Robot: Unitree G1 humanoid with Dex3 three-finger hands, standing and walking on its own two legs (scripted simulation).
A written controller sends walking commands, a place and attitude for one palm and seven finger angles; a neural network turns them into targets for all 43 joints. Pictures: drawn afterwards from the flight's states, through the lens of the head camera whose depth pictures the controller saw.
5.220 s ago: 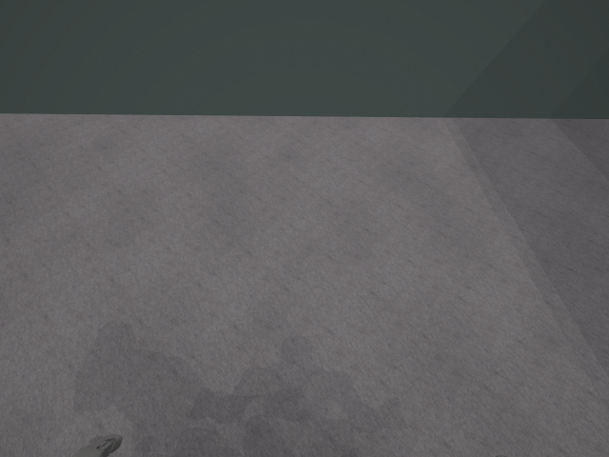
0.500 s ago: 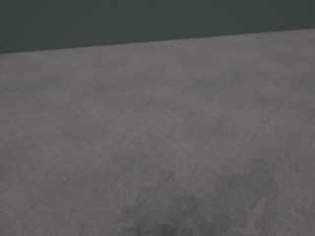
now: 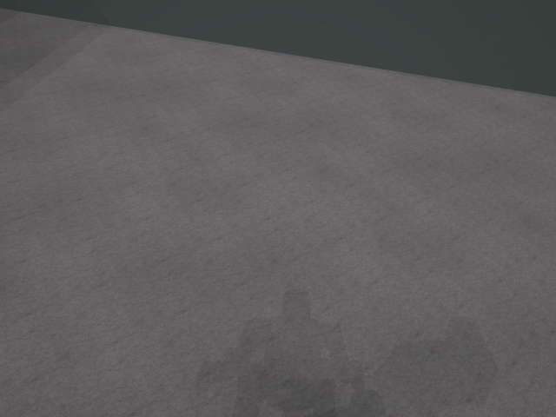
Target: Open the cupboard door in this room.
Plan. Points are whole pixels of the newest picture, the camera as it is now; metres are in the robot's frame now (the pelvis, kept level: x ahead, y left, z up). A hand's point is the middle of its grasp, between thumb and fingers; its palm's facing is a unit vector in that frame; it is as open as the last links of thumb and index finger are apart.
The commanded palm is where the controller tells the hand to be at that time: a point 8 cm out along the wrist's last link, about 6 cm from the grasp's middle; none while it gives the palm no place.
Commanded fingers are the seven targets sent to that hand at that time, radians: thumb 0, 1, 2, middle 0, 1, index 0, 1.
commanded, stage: turn or walk to find it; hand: left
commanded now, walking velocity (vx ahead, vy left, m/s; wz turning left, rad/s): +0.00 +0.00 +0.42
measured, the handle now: out of the picture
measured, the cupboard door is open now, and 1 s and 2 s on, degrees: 0 0 0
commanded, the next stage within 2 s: none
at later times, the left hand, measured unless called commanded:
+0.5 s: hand out of the picture -0.01 +0.15 -0.16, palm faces +0.25 -0.94 -0.25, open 7.4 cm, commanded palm none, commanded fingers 0.00 0.90 0.90 -0.20 -0.30 -0.20 -0.30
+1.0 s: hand out of the picture -0.08 +0.23 -0.17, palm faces +0.44 -0.87 -0.23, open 7.4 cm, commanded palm none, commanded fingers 0.00 0.90 0.90 -0.20 -0.30 -0.20 -0.30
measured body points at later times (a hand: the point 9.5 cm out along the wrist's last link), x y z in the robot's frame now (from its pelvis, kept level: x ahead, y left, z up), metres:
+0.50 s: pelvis -0.03 -0.04 +0.00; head -0.01 -0.06 +0.45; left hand -0.02 +0.20 -0.14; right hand +0.04 -0.30 -0.16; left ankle -0.10 +0.10 -0.66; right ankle -0.01 -0.14 -0.74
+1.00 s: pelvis -0.07 +0.01 +0.00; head -0.05 +0.04 +0.45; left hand -0.10 +0.28 -0.15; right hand +0.10 -0.18 -0.14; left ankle -0.11 +0.09 -0.74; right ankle -0.02 -0.15 -0.67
